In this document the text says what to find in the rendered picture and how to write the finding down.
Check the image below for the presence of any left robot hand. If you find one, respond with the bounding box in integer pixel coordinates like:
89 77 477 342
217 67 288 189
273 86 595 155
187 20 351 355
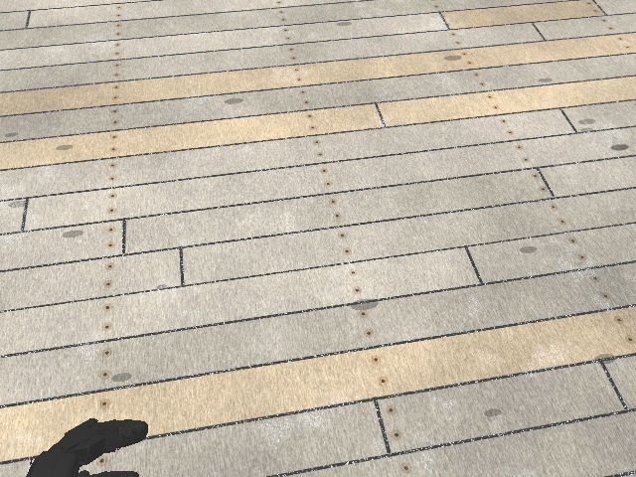
26 418 148 477

